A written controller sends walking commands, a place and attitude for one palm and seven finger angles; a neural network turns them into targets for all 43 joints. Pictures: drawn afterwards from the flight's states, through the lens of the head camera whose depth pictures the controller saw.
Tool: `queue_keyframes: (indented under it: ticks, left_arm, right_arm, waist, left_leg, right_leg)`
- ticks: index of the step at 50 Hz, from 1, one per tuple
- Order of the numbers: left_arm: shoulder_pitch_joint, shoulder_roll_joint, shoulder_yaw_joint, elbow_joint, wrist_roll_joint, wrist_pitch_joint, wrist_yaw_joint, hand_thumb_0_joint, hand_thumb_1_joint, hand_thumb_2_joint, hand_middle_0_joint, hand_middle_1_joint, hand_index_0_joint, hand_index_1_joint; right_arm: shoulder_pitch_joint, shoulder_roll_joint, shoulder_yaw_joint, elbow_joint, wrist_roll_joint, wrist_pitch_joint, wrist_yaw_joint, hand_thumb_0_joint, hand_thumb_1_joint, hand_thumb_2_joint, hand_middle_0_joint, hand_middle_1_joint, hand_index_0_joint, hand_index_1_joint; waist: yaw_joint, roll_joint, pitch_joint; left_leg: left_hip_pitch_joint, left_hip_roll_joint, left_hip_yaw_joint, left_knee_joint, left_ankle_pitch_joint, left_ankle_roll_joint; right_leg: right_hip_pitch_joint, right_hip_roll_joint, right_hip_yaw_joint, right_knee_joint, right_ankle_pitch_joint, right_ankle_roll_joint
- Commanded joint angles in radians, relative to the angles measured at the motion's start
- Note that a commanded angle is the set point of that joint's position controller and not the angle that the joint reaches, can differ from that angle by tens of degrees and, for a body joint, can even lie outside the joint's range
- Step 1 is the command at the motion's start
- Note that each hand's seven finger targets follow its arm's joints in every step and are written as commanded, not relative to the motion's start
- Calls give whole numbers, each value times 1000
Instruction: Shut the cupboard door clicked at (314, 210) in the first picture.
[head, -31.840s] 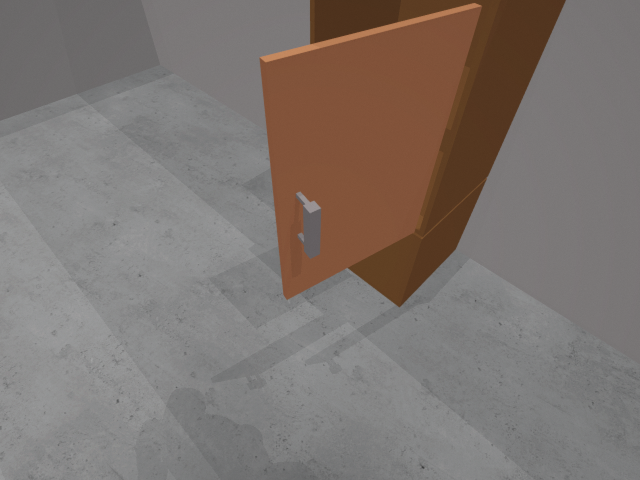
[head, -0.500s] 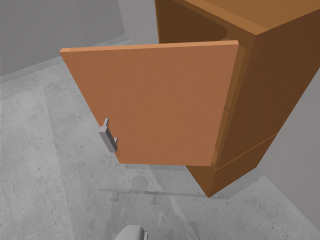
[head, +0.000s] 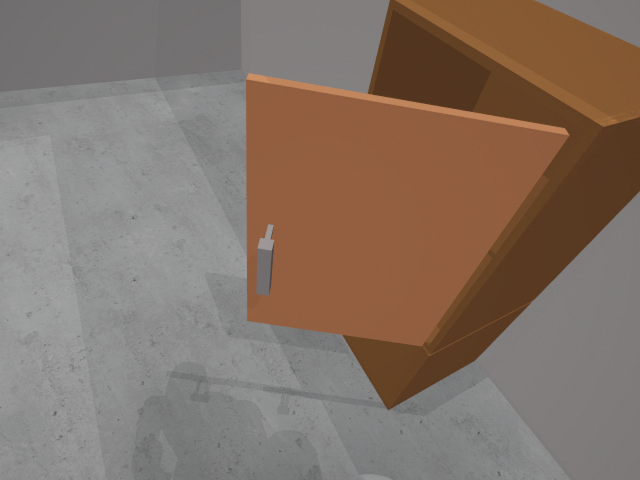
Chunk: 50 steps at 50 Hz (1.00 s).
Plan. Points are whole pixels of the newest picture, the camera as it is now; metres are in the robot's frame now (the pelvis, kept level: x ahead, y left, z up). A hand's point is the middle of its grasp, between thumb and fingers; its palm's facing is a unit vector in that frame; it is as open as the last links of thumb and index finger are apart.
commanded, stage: come to a stop and stand still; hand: left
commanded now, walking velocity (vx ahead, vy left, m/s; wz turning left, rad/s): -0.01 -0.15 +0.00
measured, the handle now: (266, 259) +0.49 +0.11 -0.08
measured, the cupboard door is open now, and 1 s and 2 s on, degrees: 57 57 57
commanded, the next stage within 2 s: look again from close up in 0.98 s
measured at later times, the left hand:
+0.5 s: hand out of the picture +0.07 +0.13 -0.19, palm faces -0.05 -0.97 -0.24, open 7.3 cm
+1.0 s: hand out of the picture +0.01 +0.10 -0.18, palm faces +0.01 -0.98 -0.22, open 7.4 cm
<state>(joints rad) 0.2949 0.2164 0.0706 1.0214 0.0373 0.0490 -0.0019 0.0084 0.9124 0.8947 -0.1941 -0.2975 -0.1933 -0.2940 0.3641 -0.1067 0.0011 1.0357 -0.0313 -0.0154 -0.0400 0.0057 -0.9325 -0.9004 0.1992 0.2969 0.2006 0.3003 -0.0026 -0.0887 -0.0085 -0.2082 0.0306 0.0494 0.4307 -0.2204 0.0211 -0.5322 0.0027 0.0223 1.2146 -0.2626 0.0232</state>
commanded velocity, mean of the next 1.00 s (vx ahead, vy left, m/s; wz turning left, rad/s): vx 0.00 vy -0.01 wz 0.00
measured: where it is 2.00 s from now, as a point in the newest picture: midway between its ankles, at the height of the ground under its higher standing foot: outside the picture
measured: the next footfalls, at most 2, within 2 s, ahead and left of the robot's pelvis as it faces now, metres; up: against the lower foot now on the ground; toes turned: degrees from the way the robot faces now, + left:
right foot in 0.30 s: +0.02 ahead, -0.17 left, +0.00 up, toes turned +0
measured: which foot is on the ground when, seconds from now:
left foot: down 0.00-1.00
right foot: up 0.00-0.28, down 0.30-1.00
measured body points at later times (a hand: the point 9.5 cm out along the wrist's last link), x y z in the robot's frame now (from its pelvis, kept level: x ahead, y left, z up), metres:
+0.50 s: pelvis -0.02 -0.05 -0.03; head -0.02 -0.07 +0.42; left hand +0.07 +0.18 -0.17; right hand -0.04 -0.27 -0.19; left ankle +0.01 +0.08 -0.75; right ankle -0.02 -0.19 -0.74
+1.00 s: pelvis +0.00 -0.08 -0.01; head +0.01 -0.09 +0.44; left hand +0.01 +0.15 -0.16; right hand +0.01 -0.31 -0.18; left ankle +0.01 +0.08 -0.75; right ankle -0.02 -0.19 -0.75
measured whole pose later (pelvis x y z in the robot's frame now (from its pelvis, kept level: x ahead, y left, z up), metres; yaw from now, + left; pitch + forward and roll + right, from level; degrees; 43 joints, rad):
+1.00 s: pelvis +0.00 -0.08 -0.01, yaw -1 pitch -1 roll +1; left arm 0.28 0.15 0.01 1.09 0.01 -0.02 0.02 0.01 0.91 0.89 -0.20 -0.30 -0.20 -0.29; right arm 0.26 -0.18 -0.01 1.08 -0.02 0.00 -0.02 0.01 -0.91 -0.90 0.19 0.30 0.20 0.30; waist 0.00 0.02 0.04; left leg -0.20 0.05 -0.01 0.48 -0.25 -0.06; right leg -0.21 -0.02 -0.02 0.55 -0.31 -0.01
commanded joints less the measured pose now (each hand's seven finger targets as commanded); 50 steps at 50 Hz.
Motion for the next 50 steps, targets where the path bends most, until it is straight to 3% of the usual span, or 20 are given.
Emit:
queue_keyframes:
  ticks: [1, 10, 11, 12, 13, 14, 16, 17, 18, 19, 20, 21, 22, 23, 25, 26, 27, 30, 43, 50]
  left_arm:
    - [15, 15, 1, -48, -2, -1, 2, 0, 900, 900, -200, -300, -200, -300]
    - [-113, -30, -22, -81, -24, -14, 6, 0, 900, 900, -200, -300, -200, -300]
    - [13, 49, -29, -7, -24, -22, 30, 0, 900, 900, -200, -300, -200, -300]
    - [54, 79, -31, -54, -12, -29, 21, 0, 900, 900, -200, -300, -200, -300]
    - [67, 113, -18, -54, -3, -46, 20, 0, 900, 900, -200, -300, -200, -300]
    - [45, 136, -17, -54, -6, -61, 29, 0, 900, 900, -200, -300, -200, -300]
    - [-96, 134, -9, -67, 1, -62, 28, 0, 900, 900, -200, -300, -200, -300]
    - [-71, 121, -17, -69, -9, -67, 31, 0, 900, 900, -200, -300, -200, -300]
    - [-89, 112, -9, -72, -14, -73, 41, 0, 900, 900, -200, -300, -200, -300]
    - [-118, 56, -19, -67, -19, -66, 47, 0, 900, 900, -200, -300, -200, -300]
    - [-118, 23, -30, -67, -18, -50, 45, 0, 900, 900, -200, -300, -200, -300]
    - [-110, 6, -32, -67, -19, -36, 42, 0, 900, 900, -200, -300, -200, -300]
    - [-87, 3, -32, -66, -21, -36, 41, 0, 900, 900, -200, -300, -200, -300]
    - [-53, 10, -34, -52, -18, -42, 37, 0, 900, 900, -200, -300, -200, -300]
    - [17, 23, -35, -18, -22, -65, 29, 0, 900, 900, -200, -300, -200, -300]
    - [3, 40, -39, -13, -23, -76, 30, 0, 900, 900, -200, -300, -200, -300]
    - [-19, 58, -40, -17, -25, -80, 29, 0, 900, 900, -200, -300, -200, -300]
    - [-56, 70, -37, -35, -22, -80, 31, 0, 900, 900, -200, -300, -200, -300]
    - [16, 88, -31, 7, -21, -87, 32, 0, 900, 900, -200, -300, -200, -300]
    - [18, 90, -33, 26, -23, -82, 32, 0, 900, 900, -200, -300, -200, -300]
  right_arm:
    - [99, -179, -40, -17, 0, -24, -25, 0, -900, -900, 200, 300, 200, 300]
    - [116, -191, -56, 13, -9, 0, -11, 0, -900, -900, 200, 300, 200, 300]
    - [-80, -288, -77, -35, 12, -19, -2, 0, -900, -900, 200, 300, 200, 300]
    - [-84, -173, -49, -88, 2, -3, 20, 0, -900, -900, 200, 300, 200, 300]
    - [-96, -104, -36, -122, -13, 7, 28, 0, -900, -900, 200, 300, 200, 300]
    - [-26, -92, -38, -109, -14, 11, 35, 0, -900, -900, 200, 300, 200, 300]
    - [108, -90, -51, -83, -2, 6, 46, 0, -900, -900, 200, 300, 200, 300]
    - [108, -56, -35, -80, 8, 8, 41, 0, -900, -900, 200, 300, 200, 300]
    - [102, -86, -39, -83, 4, 7, 38, 0, -900, -900, 200, 300, 200, 300]
    - [100, -127, -40, -79, 5, -2, 34, 0, -900, -900, 200, 300, 200, 300]
    - [96, -152, -45, -71, 2, -5, 31, 0, -900, -900, 200, 300, 200, 300]
    - [82, -179, -50, -61, -6, -7, 29, 0, -900, -900, 200, 300, 200, 300]
    - [41, -189, -48, -65, -8, -4, 21, 0, -900, -900, 200, 300, 200, 300]
    - [-13, -173, -41, -76, -6, -3, 16, 0, -900, -900, 200, 300, 200, 300]
    - [-66, -151, -33, -93, 1, 0, 16, 0, -900, -900, 200, 300, 200, 300]
    - [-41, -133, -30, -95, 6, -1, 16, 0, -900, -900, 200, 300, 200, 300]
    - [-7, -124, -28, -87, 9, 0, 17, 0, -900, -900, 200, 300, 200, 300]
    - [6, -122, -28, -51, 9, 2, 21, 0, -900, -900, 200, 300, 200, 300]
    - [-58, -146, -20, -8, 15, -10, 15, 0, -900, -900, 200, 300, 200, 300]
    - [-64, -153, -15, 21, 16, -9, 14, 0, -900, -900, 200, 300, 200, 300]
  waist:
    - [-9, 213, 55]
    - [-47, 329, 26]
    - [51, 371, 1]
    - [67, 167, 17]
    - [72, -55, 82]
    - [22, -100, 28]
    - [-83, 102, -131]
    - [-60, 14, -176]
    - [-65, -186, -162]
    - [-64, -202, -77]
    - [-61, -19, -4]
    - [-53, 288, 77]
    - [-31, 429, 141]
    - [2, 413, 179]
    - [32, 132, 137]
    - [3, -12, 110]
    - [-24, -53, 70]
    - [-41, -18, 88]
    - [-7, 42, 27]
    - [-1, 87, 57]
  left_leg:
    - [60, 275, -207, -171, 279, 107]
    - [25, 253, -199, -150, 266, 128]
    - [-177, 271, -113, 2, 124, 81]
    - [-297, 119, -16, 75, -268, 25]
    - [-352, -20, 37, 272, -284, -18]
    - [-320, 4, -10, 434, -271, -16]
    - [-152, -10, 34, 454, -164, -22]
    - [-110, -31, 41, 308, -167, -38]
    - [-64, -14, 12, 227, -96, -35]
    - [-16, 28, -51, 176, -31, -22]
    - [-43, 68, -138, 125, -26, -5]
    - [-121, 143, -249, -33, -107, 25]
    - [-206, 191, -336, -141, -131, 66]
    - [-257, 181, -296, -133, -98, 80]
    - [-230, 73, -164, 16, -69, 29]
    - [-172, 24, -89, 89, -17, 0]
    - [-92, 3, -48, 105, -43, -16]
    - [-8, 10, -50, 80, -5, -22]
    - [17, 39, -49, 12, 122, -27]
    - [8, 44, -58, -10, 106, -26]
  right_leg:
    - [-110, -26, 42, 21, -9, 16]
    - [143, -31, -69, -458, -179, 8]
    - [295, -115, 12, -507, -44, -64]
    - [349, -37, -17, -697, -190, -48]
    - [282, -166, 189, -863, -266, -101]
    - [228, -290, 281, -948, -248, -162]
    - [330, -195, 66, -768, 221, -158]
    - [312, -179, 52, -759, 87, -136]
    - [260, -150, 47, -711, 42, -116]
    - [145, -133, 24, -659, -51, -92]
    - [87, -74, -17, -619, -213, -63]
    - [85, -20, -59, -524, -266, -34]
    - [130, -1, -74, -489, -251, -26]
    - [190, -16, -67, -531, -204, -34]
    - [249, -38, 32, -695, -46, -54]
    - [231, -90, 99, -760, 2, -72]
    - [197, -130, 131, -803, -19, -85]
    - [137, -114, 103, -815, -46, -73]
    - [304, -108, 57, -798, 195, -65]
    - [297, -106, 48, -811, 133, -62]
